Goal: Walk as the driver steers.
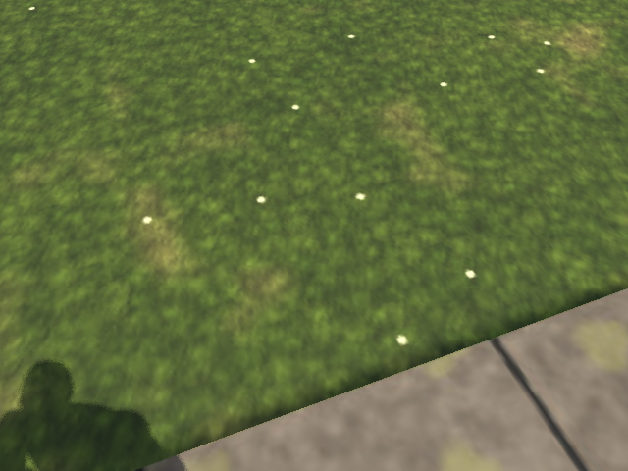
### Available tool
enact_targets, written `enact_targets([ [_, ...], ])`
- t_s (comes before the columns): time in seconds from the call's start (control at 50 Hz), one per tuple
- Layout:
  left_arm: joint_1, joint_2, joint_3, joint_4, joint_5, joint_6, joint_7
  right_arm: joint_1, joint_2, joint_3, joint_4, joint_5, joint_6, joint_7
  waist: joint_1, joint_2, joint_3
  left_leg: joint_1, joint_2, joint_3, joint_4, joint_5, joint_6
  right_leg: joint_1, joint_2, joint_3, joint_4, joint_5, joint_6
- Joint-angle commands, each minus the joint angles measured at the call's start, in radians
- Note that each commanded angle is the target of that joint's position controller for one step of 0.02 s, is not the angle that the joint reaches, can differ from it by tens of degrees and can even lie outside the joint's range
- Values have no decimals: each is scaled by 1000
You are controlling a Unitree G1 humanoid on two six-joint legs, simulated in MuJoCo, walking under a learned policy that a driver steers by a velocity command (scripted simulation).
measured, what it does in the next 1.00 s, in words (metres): shifts its weight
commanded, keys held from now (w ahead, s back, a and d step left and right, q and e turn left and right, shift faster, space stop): no key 0.66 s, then w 0.34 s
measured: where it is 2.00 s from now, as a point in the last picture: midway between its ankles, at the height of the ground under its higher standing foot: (330, 462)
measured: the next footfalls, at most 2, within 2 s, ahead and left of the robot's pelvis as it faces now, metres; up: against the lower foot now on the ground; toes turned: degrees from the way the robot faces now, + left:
left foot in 1.36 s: +0.44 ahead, +0.12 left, +0.00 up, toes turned +2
right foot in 1.90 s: +0.66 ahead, -0.13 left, +0.00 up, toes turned +5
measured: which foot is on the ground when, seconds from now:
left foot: down 0.00-0.92, up 0.94-1.00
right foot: down 0.00-1.00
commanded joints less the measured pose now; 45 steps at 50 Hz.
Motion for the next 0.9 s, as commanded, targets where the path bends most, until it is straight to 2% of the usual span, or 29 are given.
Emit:
enact_targets([
  [0.02, 13, 100, 19, -12, -1, -11, 6, 20, -104, -22, -17, 1, -7, -5, -3, 1, -9, -34, 23, -25, -100, 113, 19, 14, -29, 30, -85, 146, -19],
  [0.32, 35, 76, 7, 110, -5, -8, 12, 70, -83, -19, 58, 3, -2, -13, 0, 0, 7, -30, 12, -16, -113, 128, 22, 16, -23, 13, -100, 149, -17],
  [0.66, 65, 54, -9, 177, -7, -7, 13, 127, -54, -11, 96, 4, -1, -14, 4, 0, 22, -38, 5, -14, -119, 118, 25, 0, -19, 2, -108, 126, -14],
  [0.68, 84, 43, -12, 189, -7, -5, 13, 148, -42, -8, 107, 4, 1, -15, 4, 2, -2, -29, -5, -5, -124, 17, 28, 9, -8, -11, -109, 28, -15],
  [0.72, 88, 62, -4, 187, -18, -3, 18, 150, -72, -20, 102, 16, 5, -22, 4, 16, 44, -85, -17, -12, -113, -326, 63, -61, 24, -36, -67, -305, -40],
  [0.74, 79, 66, -3, 177, -19, -9, 19, 148, -80, -22, 92, 19, 1, -23, 2, 21, 87, -125, 4, -45, -127, -445, 86, -115, 18, -26, -55, -404, -56],
  [0.76, 71, 56, -5, 167, -21, -21, 16, 158, -85, -25, 86, 23, -9, -22, -3, 34, 117, -140, 35, -93, -144, -493, 109, -156, 7, -15, -38, -417, -68],
  [0.8, 44, 28, -10, 147, -24, -54, 3, 219, -111, -36, 92, 33, -34, -13, -28, 92, 119, -76, 130, -238, -203, -519, 168, -232, 7, -31, 61, -309, -66],
  [0.82, 33, 4, -14, 137, -26, -68, -6, 249, -137, -46, 98, 35, -42, -8, -33, 151, 105, -41, 205, -352, -264, -552, 210, -256, 20, -70, 153, -223, -59],
  [0.84, 29, -3, -15, 130, -30, -79, -15, 241, -154, -53, 92, 36, -47, -4, -24, 184, 110, -70, 271, -446, -314, -560, 248, -241, 7, -72, 223, -169, -68],
  [0.86, 38, 2, -13, 129, -33, -88, -22, 202, -147, -52, 74, 35, -51, -1, -2, 171, 120, -123, 285, -459, -328, -535, 253, -200, -8, -62, 228, -171, -85],
  [0.88, 76, -3, -13, 139, -37, -95, -26, 146, -140, -49, 50, 38, -52, 2, 34, 164, 125, -181, 258, -404, -314, -500, 231, -115, -7, -72, 147, -189, -103],
  [0.9, 163, -8, -10, 170, -39, -98, -25, 75, -140, -47, 24, 45, -50, 6, 87, 156, 129, -277, 200, -312, -269, -453, 192, 47, 3, -80, -2, -165, -117],
])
